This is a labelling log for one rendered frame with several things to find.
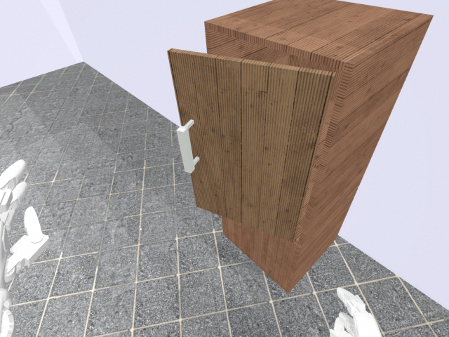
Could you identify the handle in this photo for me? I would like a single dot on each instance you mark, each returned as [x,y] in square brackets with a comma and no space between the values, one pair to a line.
[185,147]

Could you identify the left robot hand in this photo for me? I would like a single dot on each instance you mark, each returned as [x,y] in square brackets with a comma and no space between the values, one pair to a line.
[30,246]

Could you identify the robot left forearm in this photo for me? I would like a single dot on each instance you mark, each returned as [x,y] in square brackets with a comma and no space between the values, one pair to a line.
[7,322]

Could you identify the right robot hand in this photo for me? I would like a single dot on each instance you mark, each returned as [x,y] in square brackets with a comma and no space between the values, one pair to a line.
[363,323]

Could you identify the cupboard door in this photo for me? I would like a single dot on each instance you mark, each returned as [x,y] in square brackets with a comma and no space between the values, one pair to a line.
[256,131]

